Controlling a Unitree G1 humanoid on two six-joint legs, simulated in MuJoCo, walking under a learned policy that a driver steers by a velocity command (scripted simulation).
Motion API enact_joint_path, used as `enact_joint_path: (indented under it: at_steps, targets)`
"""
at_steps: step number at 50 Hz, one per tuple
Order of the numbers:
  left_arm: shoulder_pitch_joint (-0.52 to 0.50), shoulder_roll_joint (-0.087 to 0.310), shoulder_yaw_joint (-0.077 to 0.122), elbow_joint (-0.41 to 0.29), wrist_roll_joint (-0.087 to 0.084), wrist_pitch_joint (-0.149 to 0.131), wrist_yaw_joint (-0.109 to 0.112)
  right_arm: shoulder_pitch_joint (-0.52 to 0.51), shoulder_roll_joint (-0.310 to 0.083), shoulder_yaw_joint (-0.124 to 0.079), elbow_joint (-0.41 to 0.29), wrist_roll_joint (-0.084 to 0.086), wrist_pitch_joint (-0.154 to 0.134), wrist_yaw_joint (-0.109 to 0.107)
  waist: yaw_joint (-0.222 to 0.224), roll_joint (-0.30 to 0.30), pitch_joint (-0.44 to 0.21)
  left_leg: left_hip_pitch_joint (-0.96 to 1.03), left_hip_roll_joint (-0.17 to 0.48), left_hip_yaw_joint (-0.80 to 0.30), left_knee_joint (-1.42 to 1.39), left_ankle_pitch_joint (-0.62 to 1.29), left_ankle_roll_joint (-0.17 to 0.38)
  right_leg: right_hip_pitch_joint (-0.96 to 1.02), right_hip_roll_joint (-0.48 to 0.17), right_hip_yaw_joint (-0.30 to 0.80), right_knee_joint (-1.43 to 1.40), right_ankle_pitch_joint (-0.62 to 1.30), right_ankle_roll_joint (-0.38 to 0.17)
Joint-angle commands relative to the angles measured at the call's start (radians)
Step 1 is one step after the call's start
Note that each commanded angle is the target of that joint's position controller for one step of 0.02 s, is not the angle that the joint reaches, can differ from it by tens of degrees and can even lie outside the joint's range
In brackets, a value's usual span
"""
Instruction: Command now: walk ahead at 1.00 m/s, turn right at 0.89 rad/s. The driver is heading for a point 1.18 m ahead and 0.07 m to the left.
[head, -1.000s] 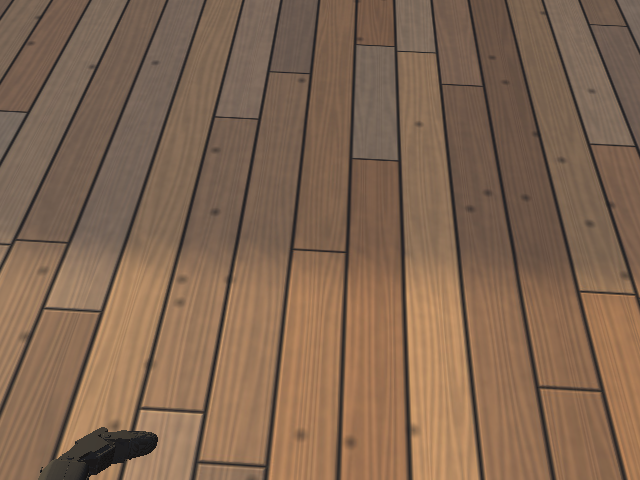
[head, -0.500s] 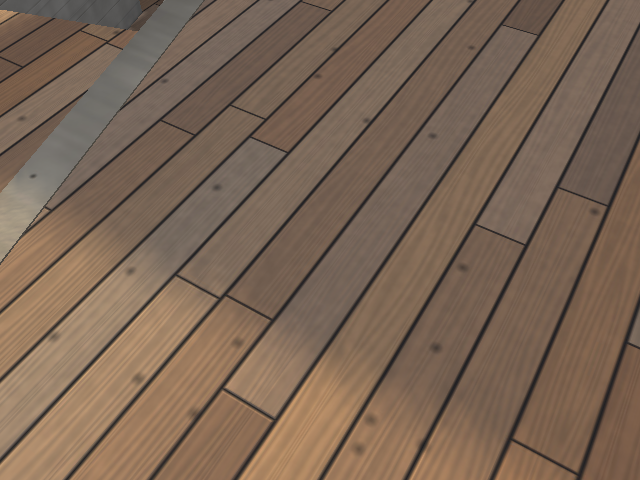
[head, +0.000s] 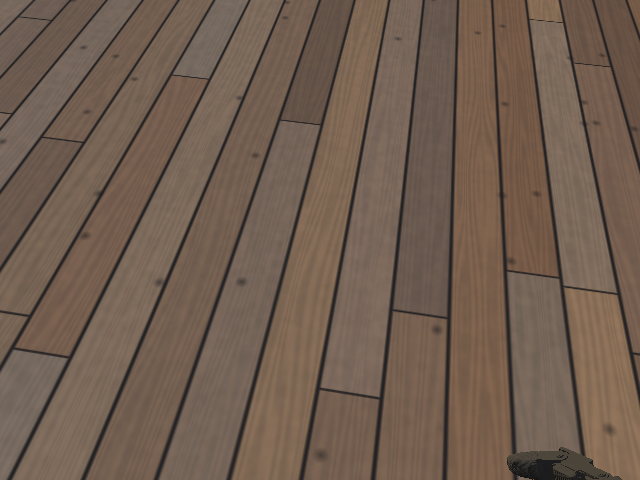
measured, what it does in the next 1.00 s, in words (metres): walks ahead: left foot, then right foot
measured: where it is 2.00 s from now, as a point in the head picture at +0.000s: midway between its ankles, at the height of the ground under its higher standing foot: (351, 363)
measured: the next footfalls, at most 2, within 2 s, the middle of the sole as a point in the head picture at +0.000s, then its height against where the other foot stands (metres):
left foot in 0.24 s outside the picture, level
right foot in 0.60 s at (404, 401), level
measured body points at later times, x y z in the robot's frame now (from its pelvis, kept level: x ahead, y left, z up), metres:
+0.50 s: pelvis +0.44 +0.03 +0.02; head +0.48 +0.02 +0.46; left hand +0.76 +0.19 -0.03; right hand +0.29 -0.23 -0.10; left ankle +0.41 +0.18 -0.73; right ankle +0.53 -0.10 -0.69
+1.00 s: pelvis +0.65 +0.01 +0.00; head +0.68 +0.04 +0.45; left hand +0.74 +0.33 -0.11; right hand +0.89 -0.24 -0.06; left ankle +0.70 +0.12 -0.73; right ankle +0.65 -0.13 -0.72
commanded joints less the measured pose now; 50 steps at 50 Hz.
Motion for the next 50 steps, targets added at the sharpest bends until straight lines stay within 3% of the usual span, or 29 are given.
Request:
enact_joint_path:
  at_steps: [1, 4, 7, 9, 10, 11, 12, 13, 14, 15, 16, 17, 18, 20, 22, 23, 24, 26, 29, 30, 31, 32, 34, 35, 37, 42, 48, 49, 50]
  targets:
    - [-0.072, 0.152, 0.035, -0.101, -0.007, -0.058, 0.005, -0.032, -0.139, -0.023, -0.089, 0.002, 0.025, 0.011, -0.070, 0.071, 0.111, -0.003, 0.032, 0.104, -0.267, 0.112, -0.042, -0.216, -0.242, 0.386, -0.358, 0.097, -0.142]
    - [-0.023, 0.157, 0.048, -0.092, -0.022, -0.056, -0.005, -0.159, -0.098, -0.007, -0.136, 0.035, 0.019, 0.017, 0.016, 0.003, 0.075, 0.076, -0.014, 0.141, -0.556, 0.365, -0.034, -0.141, -0.195, 0.335, -0.315, 0.330, -0.068]
    - [0.012, 0.176, 0.061, -0.086, -0.020, -0.051, -0.006, -0.200, -0.117, -0.013, -0.160, 0.046, 0.011, 0.011, 0.058, -0.048, 0.022, 0.112, -0.062, 0.136, -0.699, 0.415, -0.009, 0.029, -0.228, 0.365, -0.242, 0.522, -0.030]
    - [-0.025, 0.197, 0.068, -0.099, -0.016, -0.052, 0.002, -0.120, -0.162, -0.033, -0.141, 0.045, 0.003, -0.001, 0.013, -0.053, -0.042, 0.270, -0.105, 0.118, -0.782, 0.353, 0.009, 0.084, -0.232, 0.380, -0.121, 0.693, 0.015]
    - [-0.049, 0.229, 0.074, -0.106, -0.008, -0.054, 0.000, 0.004, -0.216, -0.057, -0.107, 0.050, -0.001, -0.013, -0.052, -0.050, -0.131, 0.414, -0.125, 0.110, -0.770, 0.264, 0.022, 0.102, -0.229, 0.378, 0.028, 0.797, 0.038]
    - [-0.119, 0.254, 0.079, -0.122, -0.005, -0.061, -0.004, 0.211, -0.259, -0.081, -0.057, 0.053, -0.006, -0.027, -0.183, -0.047, -0.226, 0.636, -0.091, 0.094, -0.762, 0.204, 0.037, 0.023, -0.203, 0.362, 0.252, 0.764, 0.058]
    - [-0.159, 0.175, 0.056, -0.139, 0.008, -0.078, -0.002, 0.469, -0.323, -0.115, 0.000, 0.033, -0.009, -0.049, -0.290, 0.019, -0.354, 0.857, 0.054, -0.009, -0.720, -0.046, 0.069, -0.090, -0.175, 0.281, 0.549, 0.554, 0.059]
    - [-0.022, -0.018, 0.006, -0.171, -0.028, -0.084, -0.003, 0.470, -0.393, -0.132, 0.018, -0.017, -0.012, -0.048, -0.161, 0.347, -0.446, 1.065, 0.341, -0.542, -0.870, -0.308, 0.175, -0.395, -0.061, 0.186, 0.849, -0.248, 0.095]
    - [0.008, 0.033, -0.011, -0.158, -0.017, -0.077, -0.006, 0.394, -0.361, -0.143, 0.025, 0.008, -0.002, -0.034, -0.135, 0.370, -0.417, 1.001, 0.337, -0.845, -1.026, -0.481, 0.249, -0.535, -0.105, 0.149, 0.936, -0.183, 0.084]
    - [-0.107, 0.084, -0.003, -0.154, 0.007, -0.065, -0.007, 0.290, -0.252, -0.127, 0.013, 0.019, 0.000, -0.023, -0.131, 0.199, -0.230, 0.849, 0.269, -0.674, -1.033, -0.464, 0.248, -0.576, -0.175, 0.127, 0.919, -0.075, 0.083]
    - [-0.192, 0.093, -0.005, -0.176, 0.025, -0.062, -0.018, 0.268, -0.202, -0.119, 0.031, 0.029, 0.002, -0.013, -0.128, 0.075, -0.143, 0.716, 0.215, -0.520, -1.022, -0.294, 0.244, -0.548, -0.199, 0.115, 0.862, -0.028, 0.094]
    - [-0.273, 0.085, -0.008, -0.205, 0.040, -0.060, -0.026, 0.296, -0.179, -0.113, 0.065, 0.030, 0.000, -0.008, -0.128, 0.036, -0.087, 0.623, 0.159, -0.406, -1.021, -0.143, 0.227, -0.522, -0.211, 0.114, 0.806, -0.041, 0.101]
    - [-0.286, 0.054, -0.018, -0.233, 0.050, -0.054, -0.033, 0.322, -0.156, -0.102, 0.103, 0.034, -0.006, -0.009, -0.092, 0.087, -0.040, 0.565, 0.136, -0.351, -1.012, 0.076, 0.241, -0.521, -0.219, 0.107, 0.767, -0.079, 0.120]
    - [-0.317, 0.024, -0.036, -0.265, 0.062, -0.046, -0.028, 0.374, -0.131, -0.093, 0.153, 0.058, -0.022, -0.002, -0.061, 0.094, -0.007, 0.540, 0.121, -0.282, -0.993, 0.558, 0.251, -0.538, -0.240, 0.063, 0.662, -0.156, 0.165]
    - [-0.367, 0.005, -0.059, -0.311, 0.053, -0.056, -0.033, 0.339, -0.178, -0.105, 0.160, 0.061, -0.022, -0.008, -0.028, 0.090, 0.001, 0.434, 0.086, -0.191, -1.017, 0.775, 0.235, -0.442, -0.243, 0.020, 0.419, -0.079, 0.200]
    - [-0.377, -0.014, -0.075, -0.317, 0.038, -0.060, -0.042, 0.290, -0.203, -0.115, 0.152, 0.059, -0.015, -0.010, -0.011, 0.105, -0.009, 0.321, 0.028, -0.111, -1.031, 0.769, 0.202, -0.276, -0.222, -0.010, 0.254, 0.028, 0.205]
    - [-0.403, 0.010, -0.066, -0.311, -0.030, -0.092, -0.034, 0.231, -0.261, -0.140, 0.105, 0.133, -0.018, -0.025, -0.012, 0.090, -0.025, 0.278, 0.030, -0.130, -1.044, 0.670, 0.208, -0.163, -0.198, 0.013, 0.162, 0.141, 0.214]
    - [-0.410, 0.074, -0.044, -0.305, -0.027, -0.098, -0.020, 0.261, -0.311, -0.158, 0.104, 0.130, -0.021, -0.035, 0.004, 0.092, -0.048, 0.243, 0.041, -0.165, -1.035, 0.553, 0.174, 0.014, -0.189, 0.051, 0.059, 0.338, 0.212]
    - [-0.284, 0.125, -0.011, -0.276, 0.021, -0.078, 0.016, 0.291, -0.251, -0.155, 0.085, 0.121, -0.008, -0.034, 0.072, 0.063, -0.126, 0.201, -0.079, -0.121, -0.731, 0.532, 0.058, 0.262, -0.239, 0.073, -0.009, 0.498, 0.173]
    - [-0.176, 0.177, 0.000, -0.270, 0.040, -0.069, 0.031, 0.300, -0.173, -0.131, 0.051, 0.104, -0.001, -0.032, 0.102, -0.048, -0.239, 0.076, -0.145, -0.066, -0.433, 0.199, 0.008, 0.446, -0.432, 0.211, 0.042, 0.784, 0.107]
    - [-0.161, 0.179, -0.009, -0.292, 0.064, -0.046, 0.027, 0.524, -0.082, -0.104, 0.063, 0.111, 0.012, -0.031, 0.009, -0.289, -0.457, -0.027, -0.186, -0.050, -0.104, -0.431, -0.016, 0.587, -0.740, 0.486, 0.089, 1.125, -0.047]
    - [-0.212, 0.157, -0.002, -0.304, 0.030, -0.025, 0.017, 0.603, -0.161, -0.114, 0.073, 0.115, 0.034, -0.031, -0.023, -0.271, -0.498, -0.040, -0.120, -0.043, 0.056, -0.397, -0.035, 0.539, -0.748, 0.537, 0.056, 1.023, -0.109]
    - [-0.339, 0.063, -0.013, -0.310, -0.015, -0.012, 0.014, 0.454, -0.201, -0.135, 0.064, 0.115, 0.075, -0.054, -0.042, -0.112, -0.263, -0.154, -0.039, 0.058, 0.089, -0.239, -0.066, 0.304, -0.626, 0.359, -0.051, 0.655, -0.080]
    - [-0.388, 0.033, -0.021, -0.308, -0.014, -0.010, 0.014, 0.430, -0.208, -0.147, 0.059, 0.110, 0.096, -0.064, -0.069, -0.092, -0.187, -0.128, -0.018, 0.060, 0.080, -0.206, -0.081, 0.186, -0.582, 0.272, -0.081, 0.628, -0.054]
    - [-0.456, 0.043, -0.008, -0.292, 0.003, -0.014, 0.017, 0.396, -0.166, -0.147, 0.022, 0.106, 0.124, -0.069, -0.112, -0.130, -0.097, -0.044, 0.014, 0.078, -0.021, -0.155, -0.088, -0.004, -0.546, 0.138, -0.160, 0.560, -0.025]
    - [-0.489, 0.087, 0.025, -0.253, -0.006, -0.021, 0.045, 0.279, -0.113, -0.135, -0.043, 0.096, 0.115, -0.029, -0.105, -0.110, -0.144, 0.108, 0.025, 0.116, -0.381, 0.117, -0.033, -0.011, -0.539, -0.048, -0.186, 0.550, -0.010]
    - [-0.450, 0.124, 0.051, -0.210, -0.055, -0.013, 0.023, 0.196, -0.185, -0.169, -0.096, 0.096, 0.147, 0.019, -0.103, -0.076, -0.104, 0.267, -0.042, 0.199, -0.681, 0.189, 0.068, 0.029, -0.548, -0.163, -0.025, 0.354, 0.097]
    - [-0.413, 0.105, 0.050, -0.194, -0.054, -0.011, 0.017, 0.227, -0.211, -0.184, -0.089, 0.088, 0.146, 0.009, -0.114, -0.022, -0.111, 0.355, -0.070, 0.192, -0.741, 0.246, 0.102, -0.008, -0.508, -0.197, 0.088, 0.305, 0.141]
    - [-0.364, 0.084, 0.046, -0.193, -0.028, -0.007, 0.008, 0.295, -0.322, -0.219, -0.090, 0.083, 0.141, -0.011, -0.130, 0.195, -0.112, 0.522, 0.037, -0.012, -0.834, 0.671, 0.178, -0.183, -0.409, -0.257, 0.362, 0.081, 0.223]
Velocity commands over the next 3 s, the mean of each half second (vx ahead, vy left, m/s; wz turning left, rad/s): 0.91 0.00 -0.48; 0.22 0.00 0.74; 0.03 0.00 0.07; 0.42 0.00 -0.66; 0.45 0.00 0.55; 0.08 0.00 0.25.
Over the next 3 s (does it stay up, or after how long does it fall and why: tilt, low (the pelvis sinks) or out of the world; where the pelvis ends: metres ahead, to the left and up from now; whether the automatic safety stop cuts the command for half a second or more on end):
stays up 1.13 -0.08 0.00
